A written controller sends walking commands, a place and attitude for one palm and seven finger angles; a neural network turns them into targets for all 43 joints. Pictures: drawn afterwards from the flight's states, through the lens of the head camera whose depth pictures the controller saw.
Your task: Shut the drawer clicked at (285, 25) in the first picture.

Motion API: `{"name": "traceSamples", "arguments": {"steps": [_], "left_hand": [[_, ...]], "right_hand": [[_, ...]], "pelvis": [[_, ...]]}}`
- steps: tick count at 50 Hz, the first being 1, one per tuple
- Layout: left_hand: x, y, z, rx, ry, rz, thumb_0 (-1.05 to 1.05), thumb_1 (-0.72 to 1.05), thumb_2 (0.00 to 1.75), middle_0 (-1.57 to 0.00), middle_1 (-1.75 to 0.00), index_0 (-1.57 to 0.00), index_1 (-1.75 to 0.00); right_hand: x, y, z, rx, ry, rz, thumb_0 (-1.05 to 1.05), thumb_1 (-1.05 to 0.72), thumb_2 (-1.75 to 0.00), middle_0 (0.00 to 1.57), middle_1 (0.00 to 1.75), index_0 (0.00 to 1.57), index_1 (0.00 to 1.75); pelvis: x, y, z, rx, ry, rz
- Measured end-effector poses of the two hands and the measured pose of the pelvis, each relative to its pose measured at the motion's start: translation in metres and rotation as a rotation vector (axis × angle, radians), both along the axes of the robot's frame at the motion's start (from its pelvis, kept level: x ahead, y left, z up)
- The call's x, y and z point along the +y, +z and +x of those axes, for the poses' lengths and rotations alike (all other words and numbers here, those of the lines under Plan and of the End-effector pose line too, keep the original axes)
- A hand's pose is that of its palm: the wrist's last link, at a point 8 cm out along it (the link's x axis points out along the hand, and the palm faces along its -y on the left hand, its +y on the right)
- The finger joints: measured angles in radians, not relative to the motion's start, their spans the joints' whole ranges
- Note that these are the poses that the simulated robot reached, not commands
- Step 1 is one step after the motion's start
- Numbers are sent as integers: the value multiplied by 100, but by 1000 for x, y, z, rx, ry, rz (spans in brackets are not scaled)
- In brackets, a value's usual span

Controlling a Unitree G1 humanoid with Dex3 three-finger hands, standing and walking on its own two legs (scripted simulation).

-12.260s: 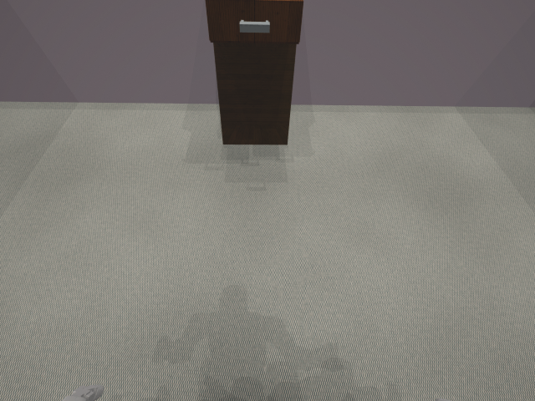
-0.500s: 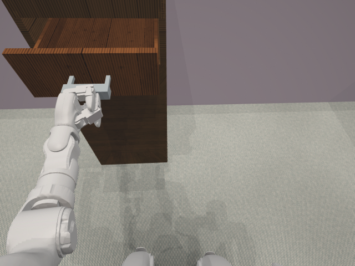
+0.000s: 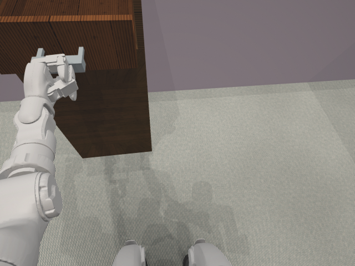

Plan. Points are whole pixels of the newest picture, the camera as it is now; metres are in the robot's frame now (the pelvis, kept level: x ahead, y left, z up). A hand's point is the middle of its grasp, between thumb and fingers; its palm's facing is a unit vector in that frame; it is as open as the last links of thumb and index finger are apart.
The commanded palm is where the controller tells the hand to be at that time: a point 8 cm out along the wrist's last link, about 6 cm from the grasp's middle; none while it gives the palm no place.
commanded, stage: push the drawer shut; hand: left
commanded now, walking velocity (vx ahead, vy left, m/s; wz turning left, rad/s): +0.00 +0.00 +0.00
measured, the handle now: (60, 58) +0.58 +0.23 +0.09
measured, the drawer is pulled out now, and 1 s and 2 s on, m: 0.08 0.00 0.00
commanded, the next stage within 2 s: pull the fist back off the drawer in 0.96 s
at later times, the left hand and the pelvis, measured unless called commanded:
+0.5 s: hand (76, 60) +0.56 +0.19 +0.10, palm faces +0.06 -1.00 -0.03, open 3.2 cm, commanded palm +0.56 +0.23 +0.09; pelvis +0.01 +0.01 -0.01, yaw -1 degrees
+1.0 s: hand (73, 51) +0.59 +0.20 +0.10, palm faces +0.07 -1.00 -0.04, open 3.3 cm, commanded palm +0.62 +0.22 +0.09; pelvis +0.00 +0.02 -0.01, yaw +0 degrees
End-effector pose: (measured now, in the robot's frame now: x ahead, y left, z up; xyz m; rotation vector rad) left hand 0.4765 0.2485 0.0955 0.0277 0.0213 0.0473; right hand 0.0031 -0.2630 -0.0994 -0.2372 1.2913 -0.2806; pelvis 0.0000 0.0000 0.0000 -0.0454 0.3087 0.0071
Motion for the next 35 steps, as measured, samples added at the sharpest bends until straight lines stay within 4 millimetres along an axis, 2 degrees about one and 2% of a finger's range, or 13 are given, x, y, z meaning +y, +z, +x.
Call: {"name": "traceSamples", "arguments": {"steps": [35], "left_hand": [[1,6,83,25,12,-3,6,77,92,-139,-160,-140,-160]], "right_hand": [[28,9,-55,202,-67,0,0,-90,-90,20,30,20,30]], "pelvis": [[15,-9,10,110,-12,-32]]}}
